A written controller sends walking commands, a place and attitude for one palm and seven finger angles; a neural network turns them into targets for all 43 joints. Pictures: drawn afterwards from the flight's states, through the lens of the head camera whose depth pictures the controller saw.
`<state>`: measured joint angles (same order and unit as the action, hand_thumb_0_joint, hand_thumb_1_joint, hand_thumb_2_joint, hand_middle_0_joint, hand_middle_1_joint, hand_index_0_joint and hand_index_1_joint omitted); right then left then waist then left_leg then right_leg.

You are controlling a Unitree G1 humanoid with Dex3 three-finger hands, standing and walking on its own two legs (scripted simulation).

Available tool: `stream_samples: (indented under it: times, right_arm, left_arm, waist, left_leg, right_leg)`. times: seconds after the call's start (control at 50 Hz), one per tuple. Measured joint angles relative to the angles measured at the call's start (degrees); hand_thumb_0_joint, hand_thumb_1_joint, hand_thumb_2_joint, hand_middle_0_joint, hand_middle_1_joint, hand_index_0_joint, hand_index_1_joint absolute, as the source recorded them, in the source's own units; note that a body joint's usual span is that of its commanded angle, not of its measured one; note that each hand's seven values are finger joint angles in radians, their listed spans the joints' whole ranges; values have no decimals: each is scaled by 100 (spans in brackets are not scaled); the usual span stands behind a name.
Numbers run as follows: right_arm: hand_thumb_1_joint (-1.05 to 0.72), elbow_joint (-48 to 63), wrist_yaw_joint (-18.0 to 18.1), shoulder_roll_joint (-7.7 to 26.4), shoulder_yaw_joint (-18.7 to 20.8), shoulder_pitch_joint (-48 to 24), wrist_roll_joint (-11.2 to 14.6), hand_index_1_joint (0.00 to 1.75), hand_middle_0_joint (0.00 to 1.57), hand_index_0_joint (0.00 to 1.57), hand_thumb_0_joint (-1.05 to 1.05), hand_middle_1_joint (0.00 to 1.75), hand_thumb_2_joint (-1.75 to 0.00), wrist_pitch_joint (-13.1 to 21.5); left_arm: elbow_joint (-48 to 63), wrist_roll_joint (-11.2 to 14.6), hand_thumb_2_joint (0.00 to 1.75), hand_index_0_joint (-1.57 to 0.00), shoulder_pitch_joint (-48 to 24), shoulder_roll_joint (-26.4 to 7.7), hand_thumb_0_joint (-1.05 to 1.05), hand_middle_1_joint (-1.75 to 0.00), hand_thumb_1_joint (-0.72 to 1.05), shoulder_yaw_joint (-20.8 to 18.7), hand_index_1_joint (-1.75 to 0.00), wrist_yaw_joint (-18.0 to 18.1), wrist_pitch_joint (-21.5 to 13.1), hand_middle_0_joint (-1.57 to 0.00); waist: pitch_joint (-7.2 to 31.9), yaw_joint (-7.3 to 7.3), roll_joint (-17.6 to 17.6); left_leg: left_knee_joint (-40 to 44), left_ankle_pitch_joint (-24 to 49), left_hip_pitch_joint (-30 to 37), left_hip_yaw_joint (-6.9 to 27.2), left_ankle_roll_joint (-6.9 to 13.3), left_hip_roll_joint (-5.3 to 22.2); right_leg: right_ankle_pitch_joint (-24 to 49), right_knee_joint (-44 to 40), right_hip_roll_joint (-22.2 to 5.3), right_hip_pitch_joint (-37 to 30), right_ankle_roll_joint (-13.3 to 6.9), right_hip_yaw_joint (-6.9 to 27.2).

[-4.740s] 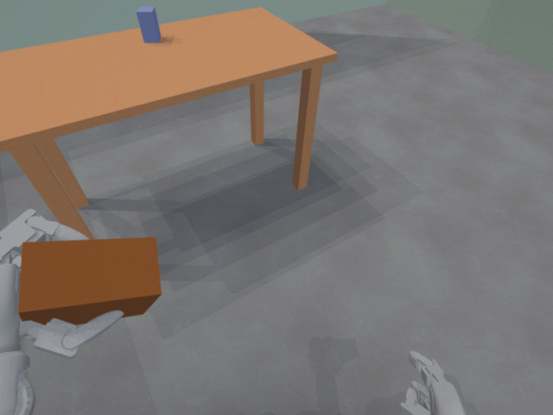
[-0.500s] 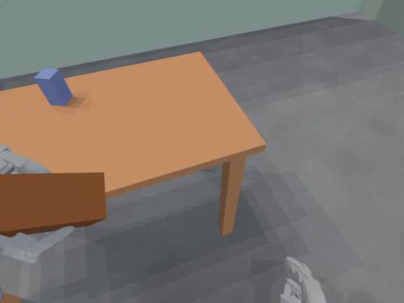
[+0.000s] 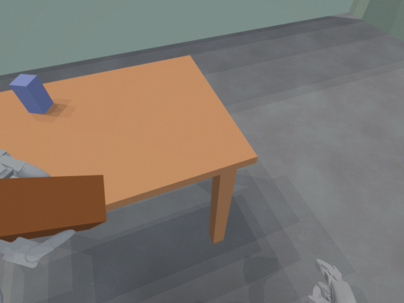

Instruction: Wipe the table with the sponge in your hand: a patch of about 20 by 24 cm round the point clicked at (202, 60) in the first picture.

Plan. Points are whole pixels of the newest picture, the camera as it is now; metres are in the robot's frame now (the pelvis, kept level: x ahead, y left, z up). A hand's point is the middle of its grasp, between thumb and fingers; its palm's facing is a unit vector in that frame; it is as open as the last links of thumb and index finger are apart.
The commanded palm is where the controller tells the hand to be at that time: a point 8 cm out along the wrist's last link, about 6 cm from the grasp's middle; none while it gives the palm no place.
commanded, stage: come to a stop and stand still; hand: left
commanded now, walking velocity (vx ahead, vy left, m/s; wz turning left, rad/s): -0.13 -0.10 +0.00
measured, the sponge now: (66, 207) +0.22 +0.21 +0.16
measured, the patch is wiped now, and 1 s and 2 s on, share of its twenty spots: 0.00 0.00 0.00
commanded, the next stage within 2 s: look again from close up in 1.90 s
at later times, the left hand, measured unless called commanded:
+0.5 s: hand (11, 181) +0.23 +0.26 +0.20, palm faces +0.51 -0.72 -0.48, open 10.4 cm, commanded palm +0.14 +0.25 +0.18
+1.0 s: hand (22, 228) +0.18 +0.24 +0.18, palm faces +0.32 -0.87 -0.38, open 10.4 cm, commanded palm +0.12 +0.28 +0.18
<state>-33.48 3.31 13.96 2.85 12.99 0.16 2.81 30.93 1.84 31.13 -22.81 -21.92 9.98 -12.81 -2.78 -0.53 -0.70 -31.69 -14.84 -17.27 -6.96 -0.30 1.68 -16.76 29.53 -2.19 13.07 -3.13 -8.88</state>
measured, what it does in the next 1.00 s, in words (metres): steps on the spot: left foot, then right foot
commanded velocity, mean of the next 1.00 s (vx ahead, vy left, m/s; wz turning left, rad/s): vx -0.02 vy -0.03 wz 0.00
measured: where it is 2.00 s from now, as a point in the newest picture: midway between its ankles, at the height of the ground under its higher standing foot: outside the picture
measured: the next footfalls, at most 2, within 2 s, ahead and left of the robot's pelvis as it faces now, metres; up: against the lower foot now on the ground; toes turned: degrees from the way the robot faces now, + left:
left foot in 0.02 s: +0.06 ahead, +0.10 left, +0.00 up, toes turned -3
right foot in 0.34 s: +0.05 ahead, -0.10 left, +0.00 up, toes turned +4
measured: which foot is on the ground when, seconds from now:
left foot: up 0.00-0.00, down 0.02-1.00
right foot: down 0.00-0.04, up 0.06-0.32, down 0.34-1.00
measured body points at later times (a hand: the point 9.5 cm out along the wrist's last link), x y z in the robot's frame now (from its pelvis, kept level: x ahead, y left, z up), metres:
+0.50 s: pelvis -0.02 -0.03 +0.00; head +0.02 -0.04 +0.44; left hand +0.20 +0.30 +0.23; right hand +0.16 -0.25 -0.10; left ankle +0.03 +0.12 -0.74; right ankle +0.01 -0.11 -0.74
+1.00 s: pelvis -0.05 +0.01 +0.00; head -0.05 +0.02 +0.45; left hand +0.16 +0.28 +0.20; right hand +0.10 -0.22 -0.07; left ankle +0.02 +0.11 -0.74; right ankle +0.01 -0.11 -0.73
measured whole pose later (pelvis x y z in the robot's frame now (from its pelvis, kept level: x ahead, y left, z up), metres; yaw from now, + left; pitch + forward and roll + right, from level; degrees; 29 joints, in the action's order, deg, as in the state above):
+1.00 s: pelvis -0.05 +0.01 +0.00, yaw -3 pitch -3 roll -1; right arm -34.0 1.4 10.5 -1.6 14.5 -0.2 9.4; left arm 23.8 1.2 21.8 -21.9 -19.2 5.1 -13.5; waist -2.5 0.3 -0.4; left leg -26.2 -10.0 -14.5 0.6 1.2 -0.3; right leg -11.0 23.3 1.8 12.9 -0.4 -0.6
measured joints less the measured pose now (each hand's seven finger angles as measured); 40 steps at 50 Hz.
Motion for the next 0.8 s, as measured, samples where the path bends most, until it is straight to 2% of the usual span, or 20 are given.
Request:
stream_samples:
  times: [0.04, 0.08, 0.12, 0.16, 0.24, 0.34, 0.36, 0.38, 0.4, 0.42, 0.46, 0.5, 0.52, 0.56, 0.6, 0.64, 0.68, 0.74, 0.8]
  right_arm:
    - [-90, -26, 33, -61, -34, 43, -1, 30, 20, 20, 1, 30, -90, -14]
    - [-90, -79, 54, -233, -108, 22, 9, 30, 20, 20, 1, 30, -90, -41]
    - [-90, -121, 51, -411, -230, -27, -50, 30, 20, 20, 1, 30, -90, 10]
    - [-90, -129, 0, -563, -354, -87, -81, 30, 20, 20, 1, 30, -90, 98]
    - [-90, -52, -145, -780, -564, -217, -107, 30, 20, 20, 1, 30, -89, 289]
    - [-90, 62, -215, -824, -658, -298, -81, 30, 20, 21, 1, 30, -89, 349]
    - [-90, 92, -207, -790, -572, -246, -174, 30, 20, 21, 1, 30, -89, 449]
    - [-90, 40, -184, -708, -476, -236, -205, 30, 20, 21, 1, 30, -89, 530]
    - [-90, -77, -175, -612, -441, -286, -195, 30, 20, 21, 1, 30, -89, 518]
    - [-90, -198, -184, -525, -429, -343, -160, 30, 20, 21, 1, 30, -89, 489]
    - [-90, -280, -250, -361, -378, -384, -57, 30, 20, 21, 1, 30, -89, 437]
    - [-90, -173, -346, -169, -277, -326, 46, 30, 20, 21, 1, 30, -89, 390]
    - [-90, -95, -376, -64, -220, -274, 81, 30, 20, 21, 1, 30, -89, 375]
    - [-90, 2, -368, 112, -115, -166, 116, 30, 20, 21, 1, 30, -89, 367]
    - [-90, 12, -281, 188, -58, -91, 123, 30, 20, 20, 1, 30, -89, 337]
    - [-90, 16, -163, 178, -40, 2, 100, 30, 20, 20, 1, 30, -90, 328]
    - [-90, -1, -58, 119, -58, 82, 68, 30, 20, 20, 1, 30, -90, 357]
    - [-90, -47, 30, 21, -120, 147, 34, 30, 19, 20, 1, 30, -90, 430]
    - [-90, -82, 28, -63, -194, 187, 12, 30, 19, 20, 1, 30, -90, 506]
  left_arm:
    - [-75, -7, 99, -72, -124, 94, -1, -135, -52, 99, -134, 9, 55, -70]
    - [-244, -21, 99, -72, -347, 136, -1, -135, -52, 185, -134, 8, 115, -70]
    - [-392, -71, 99, -72, -570, 150, -1, -135, -52, 249, -134, -9, 165, -70]
    - [-409, -111, 99, -72, -742, 152, -1, -135, -52, 310, -134, -15, 238, -70]
    - [-38, -81, 99, -72, -697, 105, -1, -135, -52, 297, -134, -36, 292, -70]
    - [99, -12, 99, -72, -425, -29, -1, -135, -52, 155, -134, -75, 254, -70]
    - [-49, -189, 99, -72, -730, -245, -1, -135, -52, 71, -134, -253, 265, -70]
    - [-390, -325, 99, -72, -1314, -528, -1, -135, -52, -25, -134, -466, 208, -70]
    - [-753, -336, 99, -72, -1857, -742, -1, -135, -52, -146, -134, -572, 170, -70]
    - [-1103, -276, 99, -72, -2267, -855, -1, -135, -52, -284, -134, -601, 136, -70]
    - [-1544, -100, 99, -72, -2591, -816, -1, -135, -52, -556, -135, -576, 189, -70]
    - [-1512, 41, 99, -71, -2233, -523, -1, -135, -52, -648, -135, -528, 300, -69]
    - [-1356, 65, 99, -71, -1907, -318, -1, -135, -52, -558, -135, -526, 351, -69]
    - [-969, 53, 99, -71, -1189, 91, -1, -135, -52, -136, -135, -579, 401, -69]
    - [-661, 12, 99, -71, -527, 338, -1, -135, -52, 346, -135, -653, 407, -69]
    - [-504, -14, 99, -71, -106, 378, -1, -135, -52, 652, -135, -712, 413, -69]
    - [-463, -26, 99, -71, -7, 253, -1, -135, -52, 711, -135, -678, 429, -69]
    - [-619, -10, 99, -71, -370, 21, -1, -135, -52, 507, -135, -504, 387, -69]
    - [-829, -24, 99, -71, -972, -44, -1, -135, -52, 229, -135, -373, 318, -69]
  waist:
    - [50, 52, -5]
    - [63, 128, -157]
    - [63, 132, -219]
    - [7, 113, -205]
    - [-101, 125, -140]
    - [-111, 133, 6]
    - [-138, 294, 42]
    - [-241, 447, 149]
    - [-334, 513, 215]
    - [-390, 521, 229]
    - [-434, 469, 197]
    - [-384, 337, 227]
    - [-343, 254, 273]
    - [-254, 115, 343]
    - [-161, 63, 289]
    - [-73, 66, 167]
    - [-46, 107, 23]
    - [-98, 198, -122]
    - [-113, 247, -145]
  left_leg:
    - [293, 159, 257, -12, 122, -36]
    - [140, 40, 283, -61, 187, -114]
    - [135, 0, 308, -21, 194, -128]
    - [222, 70, 351, 79, 169, -97]
    - [400, 206, 408, 137, 98, 28]
    - [382, 260, 291, 168, -51, 189]
    - [197, 212, 147, 172, -83, 246]
    - [-33, 152, 10, 249, -86, 342]
    - [-118, 138, -44, 357, -75, 374]
    - [-69, 166, -37, 428, -88, 365]
    - [173, 349, 56, 378, -123, 327]
    - [371, 484, 143, 259, -103, 311]
    - [408, 508, 162, 222, -83, 317]
    - [404, 451, 174, 209, -14, 311]
    - [359, 228, 172, 301, 49, 215]
    - [271, 8, 157, 435, 86, 99]
    - [293, 73, 174, 596, 83, 11]
    - [344, 375, 233, 722, 20, -11]
    - [300, 280, 247, 798, 36, -25]
  right_leg:
    - [-239, 355, -33, 36, 79, 1]
    - [-646, 758, -55, 135, 219, 242]
    - [-1031, 1329, 13, 340, 306, 454]
    - [-944, 1555, 72, 451, 356, 555]
    - [-613, 1240, 114, 476, 424, 610]
    - [-145, 115, 181, 87, 485, 495]
    - [294, -56, 236, 97, 354, 481]
    - [421, -20, 327, 130, 189, 402]
    - [399, 30, 384, 145, 60, 328]
    - [351, 53, 400, 159, -18, 294]
    - [335, 43, 372, 192, -47, 348]
    - [400, -1, 358, 219, 17, 458]
    - [435, -37, 365, 214, 42, 493]
    - [497, -128, 384, 175, 56, 535]
    - [558, -202, 396, 159, 44, 613]
    - [614, -249, 421, 171, 21, 669]
    - [655, -262, 453, 176, 1, 686]
    - [702, -279, 494, 114, 18, 683]
    - [631, -366, 509, 28, 81, 662]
